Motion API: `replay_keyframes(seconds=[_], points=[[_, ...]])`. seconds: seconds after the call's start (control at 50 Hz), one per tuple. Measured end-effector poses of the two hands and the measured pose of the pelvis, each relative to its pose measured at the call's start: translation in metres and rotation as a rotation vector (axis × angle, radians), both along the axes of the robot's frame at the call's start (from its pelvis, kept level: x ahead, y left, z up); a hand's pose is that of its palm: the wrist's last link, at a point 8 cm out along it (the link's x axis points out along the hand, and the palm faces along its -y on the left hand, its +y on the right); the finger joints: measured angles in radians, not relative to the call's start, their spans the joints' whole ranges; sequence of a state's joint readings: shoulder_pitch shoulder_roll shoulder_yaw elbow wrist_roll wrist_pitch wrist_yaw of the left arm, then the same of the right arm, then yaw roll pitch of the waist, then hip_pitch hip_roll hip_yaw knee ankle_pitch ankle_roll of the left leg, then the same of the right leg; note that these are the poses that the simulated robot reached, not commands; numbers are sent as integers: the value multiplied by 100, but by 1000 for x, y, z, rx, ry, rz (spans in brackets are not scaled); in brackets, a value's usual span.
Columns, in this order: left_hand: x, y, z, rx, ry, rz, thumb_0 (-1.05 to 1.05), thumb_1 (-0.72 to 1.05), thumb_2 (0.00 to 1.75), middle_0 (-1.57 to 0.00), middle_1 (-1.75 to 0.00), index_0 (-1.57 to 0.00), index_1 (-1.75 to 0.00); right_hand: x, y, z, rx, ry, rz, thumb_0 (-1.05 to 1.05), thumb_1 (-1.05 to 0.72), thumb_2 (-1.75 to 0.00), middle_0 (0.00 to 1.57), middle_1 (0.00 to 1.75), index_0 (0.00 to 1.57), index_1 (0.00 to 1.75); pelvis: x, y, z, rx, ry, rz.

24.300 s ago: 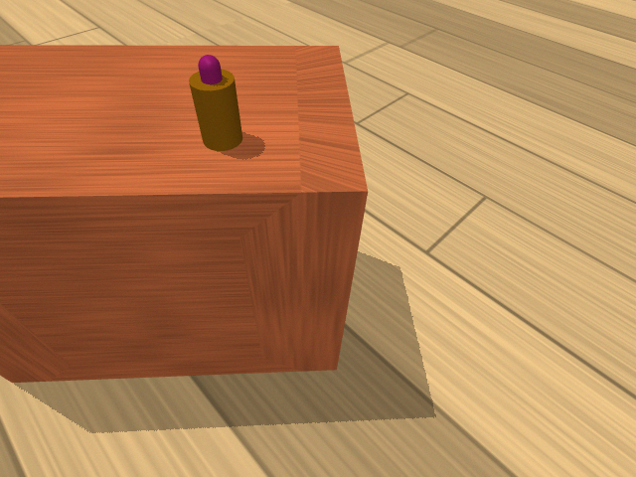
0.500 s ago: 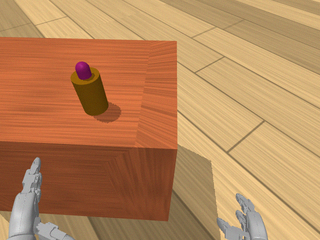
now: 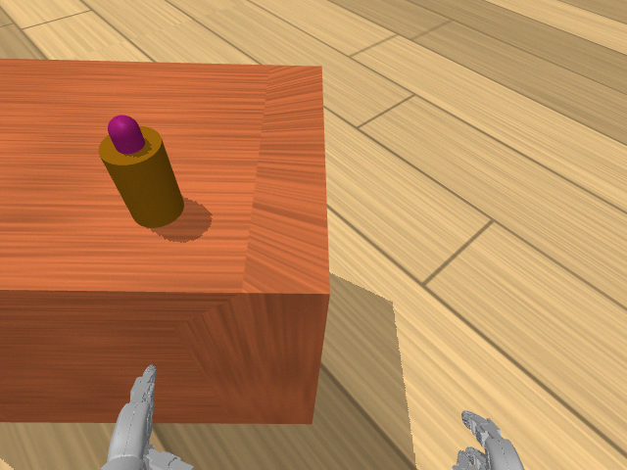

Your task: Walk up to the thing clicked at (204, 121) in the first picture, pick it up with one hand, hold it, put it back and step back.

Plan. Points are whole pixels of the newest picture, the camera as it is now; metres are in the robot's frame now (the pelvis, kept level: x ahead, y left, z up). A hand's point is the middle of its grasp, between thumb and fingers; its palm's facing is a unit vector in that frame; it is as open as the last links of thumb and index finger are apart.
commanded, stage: home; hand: left
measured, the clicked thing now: (141, 168) +0.46 +0.24 +0.11
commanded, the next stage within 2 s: stand in 1.90 s
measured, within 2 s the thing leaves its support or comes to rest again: neither
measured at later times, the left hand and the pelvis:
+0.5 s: hand out of the picture +0.07 +0.26 -0.14, palm faces -0.04 -0.92 -0.39, open 17.6 cm; pelvis -0.01 +0.00 +0.00, yaw +1 degrees
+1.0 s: hand out of the picture +0.01 +0.26 -0.15, palm faces -0.05 -0.94 -0.34, open 17.5 cm; pelvis -0.03 +0.01 +0.01, yaw +1 degrees
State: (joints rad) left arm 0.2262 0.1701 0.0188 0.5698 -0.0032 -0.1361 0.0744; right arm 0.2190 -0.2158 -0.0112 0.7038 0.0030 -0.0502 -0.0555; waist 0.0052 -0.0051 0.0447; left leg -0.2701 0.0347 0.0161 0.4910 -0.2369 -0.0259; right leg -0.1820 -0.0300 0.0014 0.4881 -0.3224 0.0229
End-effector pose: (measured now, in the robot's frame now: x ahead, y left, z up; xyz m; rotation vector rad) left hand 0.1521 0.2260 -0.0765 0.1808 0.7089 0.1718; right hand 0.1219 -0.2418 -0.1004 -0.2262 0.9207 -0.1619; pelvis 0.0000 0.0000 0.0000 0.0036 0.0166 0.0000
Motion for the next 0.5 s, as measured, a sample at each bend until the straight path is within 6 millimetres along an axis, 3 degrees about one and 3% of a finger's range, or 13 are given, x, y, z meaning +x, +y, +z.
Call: replay_keyframes(seconds=[0.26, 0.36, 0.5], points=[[-1, -4, -4, 24, 50, -54, -1, -59, 3, -5, -4, -5, -4, 4, -5, 0, -1, 3, 21, 1, -90, -90, 20, 30, 20, 30, 0, -2, 0, 0, -4, -4], [-30, 27, -16, 99, 211, -88, -1, -58, 3, -5, -4, -5, -4, -4, -22, -4, -17, 45, 35, 1, -90, -90, 20, 30, 21, 30, -3, -1, -1, -2, -20, 3], [-85, 73, -21, 167, 387, -15, -1, -57, 4, -5, -5, -5, -4, -38, -45, -8, -60, 167, 14, 1, -90, -91, 20, 30, 20, 30, -10, 1, 2, -6, -44, 10]])
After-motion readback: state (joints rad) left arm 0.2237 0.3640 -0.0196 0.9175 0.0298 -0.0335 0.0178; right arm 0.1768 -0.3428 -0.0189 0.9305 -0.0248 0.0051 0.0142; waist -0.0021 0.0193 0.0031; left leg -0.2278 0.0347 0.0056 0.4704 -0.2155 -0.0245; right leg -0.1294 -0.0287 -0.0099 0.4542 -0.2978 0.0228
